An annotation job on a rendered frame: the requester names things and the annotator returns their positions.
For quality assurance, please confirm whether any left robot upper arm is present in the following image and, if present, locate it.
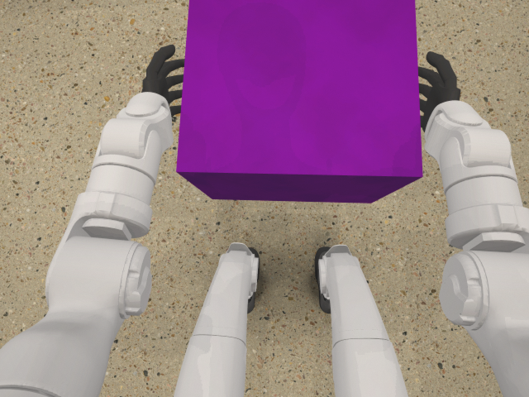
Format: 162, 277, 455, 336
0, 236, 152, 397

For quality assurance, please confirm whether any right robot hand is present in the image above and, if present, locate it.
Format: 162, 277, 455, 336
418, 51, 460, 132

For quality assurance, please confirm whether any right robot shin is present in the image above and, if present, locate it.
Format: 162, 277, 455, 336
323, 245, 359, 300

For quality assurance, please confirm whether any right robot foot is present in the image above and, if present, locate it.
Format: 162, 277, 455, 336
315, 246, 331, 313

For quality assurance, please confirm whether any robot right forearm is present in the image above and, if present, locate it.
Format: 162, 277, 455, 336
424, 100, 529, 254

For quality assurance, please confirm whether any robot left forearm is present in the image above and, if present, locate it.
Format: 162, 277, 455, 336
45, 92, 174, 308

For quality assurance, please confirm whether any left robot hand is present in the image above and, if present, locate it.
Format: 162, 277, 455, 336
141, 45, 185, 117

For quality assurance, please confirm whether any carton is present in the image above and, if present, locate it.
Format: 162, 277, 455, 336
176, 0, 423, 203

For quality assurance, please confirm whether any right robot upper arm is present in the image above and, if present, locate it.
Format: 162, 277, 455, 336
439, 250, 529, 397

